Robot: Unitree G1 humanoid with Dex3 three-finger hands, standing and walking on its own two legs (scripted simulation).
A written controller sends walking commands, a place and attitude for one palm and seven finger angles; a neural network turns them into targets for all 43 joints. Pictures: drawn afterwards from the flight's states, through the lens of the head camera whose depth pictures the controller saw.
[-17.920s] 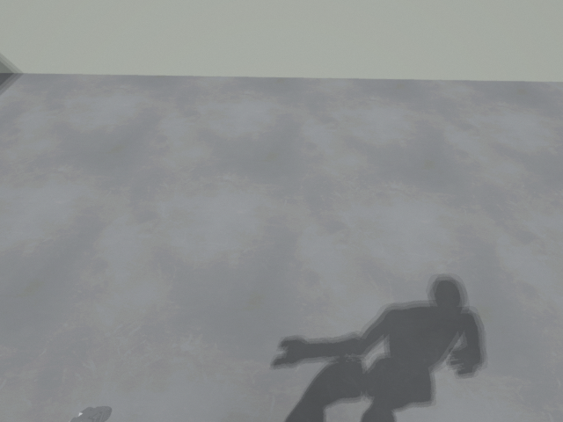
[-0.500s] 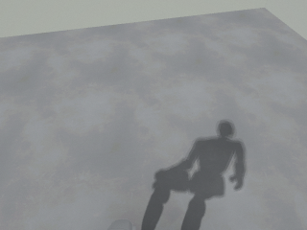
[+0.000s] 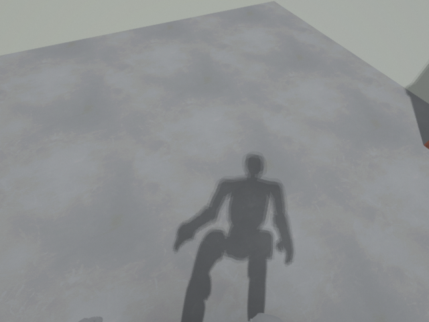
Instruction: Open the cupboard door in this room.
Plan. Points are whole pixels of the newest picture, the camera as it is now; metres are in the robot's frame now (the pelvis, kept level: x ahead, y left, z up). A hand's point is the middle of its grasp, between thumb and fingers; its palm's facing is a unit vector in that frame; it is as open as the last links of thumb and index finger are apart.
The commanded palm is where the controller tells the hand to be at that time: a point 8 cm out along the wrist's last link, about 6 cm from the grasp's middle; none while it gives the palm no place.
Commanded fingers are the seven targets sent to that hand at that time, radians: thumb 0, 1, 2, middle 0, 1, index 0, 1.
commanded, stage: turn or walk to find it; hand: left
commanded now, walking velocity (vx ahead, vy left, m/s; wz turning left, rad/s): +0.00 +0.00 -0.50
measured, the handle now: out of the picture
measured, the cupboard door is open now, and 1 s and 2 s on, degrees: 0 0 0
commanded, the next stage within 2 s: none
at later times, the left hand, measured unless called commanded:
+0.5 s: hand out of the picture +0.12 +0.15 -0.17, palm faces -0.21 -0.95 -0.21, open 7.4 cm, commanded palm none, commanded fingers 0.00 0.90 0.90 -0.20 -0.30 -0.20 -0.30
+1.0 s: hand (175, 286) +0.21 +0.10 -0.16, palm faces -0.52 -0.83 -0.20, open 7.4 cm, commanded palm none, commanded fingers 0.00 0.90 0.90 -0.20 -0.30 -0.20 -0.30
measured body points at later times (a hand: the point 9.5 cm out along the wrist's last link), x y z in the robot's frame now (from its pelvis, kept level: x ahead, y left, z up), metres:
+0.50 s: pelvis +0.00 -0.02 +0.00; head +0.05 -0.03 +0.44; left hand +0.13 +0.20 -0.15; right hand +0.03 -0.30 -0.14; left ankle +0.03 +0.11 -0.71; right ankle -0.01 -0.14 -0.74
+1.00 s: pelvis +0.02 -0.02 +0.00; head +0.05 -0.04 +0.45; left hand +0.24 +0.14 -0.14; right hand -0.11 -0.23 -0.15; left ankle +0.04 +0.10 -0.74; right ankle -0.05 -0.14 -0.71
